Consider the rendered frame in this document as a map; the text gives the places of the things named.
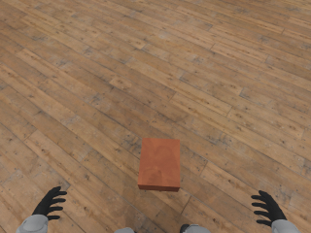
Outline robot left forearm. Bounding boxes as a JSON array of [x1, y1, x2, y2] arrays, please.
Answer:
[[16, 214, 49, 233]]

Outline robot right forearm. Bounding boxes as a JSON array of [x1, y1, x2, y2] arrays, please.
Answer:
[[271, 219, 301, 233]]

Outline left robot hand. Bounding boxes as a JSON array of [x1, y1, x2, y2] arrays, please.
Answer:
[[32, 186, 67, 220]]

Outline carton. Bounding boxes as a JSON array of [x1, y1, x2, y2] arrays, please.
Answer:
[[137, 137, 181, 192]]

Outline right robot hand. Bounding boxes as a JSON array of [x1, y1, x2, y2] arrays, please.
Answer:
[[251, 190, 287, 227]]

